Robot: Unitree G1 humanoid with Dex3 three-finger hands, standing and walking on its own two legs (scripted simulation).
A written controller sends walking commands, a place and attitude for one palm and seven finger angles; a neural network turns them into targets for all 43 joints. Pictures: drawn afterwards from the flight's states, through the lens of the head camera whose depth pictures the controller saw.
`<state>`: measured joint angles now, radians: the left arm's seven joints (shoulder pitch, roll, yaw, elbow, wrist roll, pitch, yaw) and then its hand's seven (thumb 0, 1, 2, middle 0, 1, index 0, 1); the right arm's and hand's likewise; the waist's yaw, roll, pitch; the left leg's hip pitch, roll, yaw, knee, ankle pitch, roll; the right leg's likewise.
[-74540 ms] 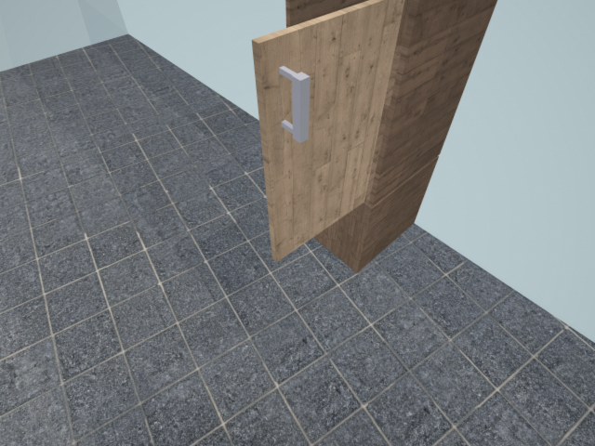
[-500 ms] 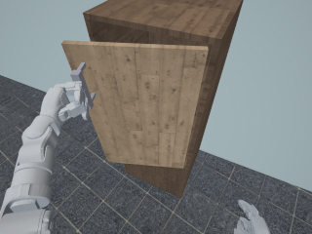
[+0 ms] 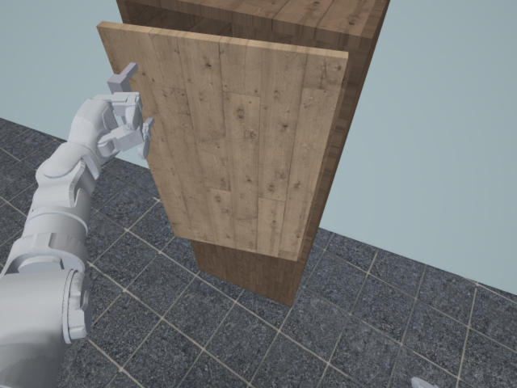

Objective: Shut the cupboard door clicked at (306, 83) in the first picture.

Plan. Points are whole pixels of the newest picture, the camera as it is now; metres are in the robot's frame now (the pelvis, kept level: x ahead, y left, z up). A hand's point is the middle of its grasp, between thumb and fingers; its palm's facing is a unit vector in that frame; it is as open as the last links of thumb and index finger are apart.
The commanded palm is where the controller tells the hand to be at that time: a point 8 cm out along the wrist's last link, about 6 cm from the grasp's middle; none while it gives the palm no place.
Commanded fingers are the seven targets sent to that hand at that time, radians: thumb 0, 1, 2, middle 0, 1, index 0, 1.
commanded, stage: push the door shut along its arc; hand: left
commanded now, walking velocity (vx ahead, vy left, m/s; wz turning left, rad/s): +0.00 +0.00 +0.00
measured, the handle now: (135, 105) +0.52 +0.20 +0.15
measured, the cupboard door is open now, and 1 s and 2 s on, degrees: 10 0 0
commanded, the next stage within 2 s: pull the fist back off the door in 0.64 s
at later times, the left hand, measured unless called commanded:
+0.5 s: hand (156, 113) +0.50 +0.16 +0.16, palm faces -0.32 -0.95 -0.01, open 3.2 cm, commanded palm +0.51 +0.19 +0.16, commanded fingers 0.00 0.90 0.90 -1.30 -1.50 -1.30 -1.50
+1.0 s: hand (180, 109) +0.51 +0.13 +0.15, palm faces +0.02 -1.00 -0.08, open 3.2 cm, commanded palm +0.49 +0.16 +0.16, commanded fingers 0.00 0.90 0.90 -1.30 -1.50 -1.30 -1.50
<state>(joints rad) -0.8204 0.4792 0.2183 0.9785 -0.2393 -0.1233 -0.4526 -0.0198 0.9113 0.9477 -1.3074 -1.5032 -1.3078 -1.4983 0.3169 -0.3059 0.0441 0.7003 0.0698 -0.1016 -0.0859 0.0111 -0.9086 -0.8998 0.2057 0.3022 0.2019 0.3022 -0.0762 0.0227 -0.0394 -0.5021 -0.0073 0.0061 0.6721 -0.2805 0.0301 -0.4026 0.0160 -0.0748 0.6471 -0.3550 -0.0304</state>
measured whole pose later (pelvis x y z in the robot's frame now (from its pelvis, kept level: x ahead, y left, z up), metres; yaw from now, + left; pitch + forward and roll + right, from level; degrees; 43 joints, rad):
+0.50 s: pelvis +0.01 +0.02 -0.01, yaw +0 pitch +13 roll -2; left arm -1.08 0.52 0.18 1.20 -0.20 -0.17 -0.51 0.02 0.90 0.90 -1.32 -1.50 -1.34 -1.50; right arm 0.38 -0.31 0.03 0.75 0.03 -0.13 -0.07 0.01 -0.91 -0.90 0.21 0.30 0.20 0.30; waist -0.12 0.02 -0.07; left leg -0.67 -0.02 0.01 0.77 -0.32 0.05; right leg -0.56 0.01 -0.07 0.73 -0.39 -0.01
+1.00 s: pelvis -0.02 +0.01 -0.02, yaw +1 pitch +14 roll -2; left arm -1.17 0.37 0.14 1.22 -0.08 -0.15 0.00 0.02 0.90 0.90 -1.32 -1.50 -1.35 -1.50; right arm 0.35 -0.25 0.04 0.74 0.00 -0.19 0.01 0.01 -0.91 -0.90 0.21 0.30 0.20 0.30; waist -0.13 0.02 -0.08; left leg -0.74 -0.01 -0.02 0.79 -0.29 0.03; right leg -0.63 0.01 -0.10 0.76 -0.37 -0.03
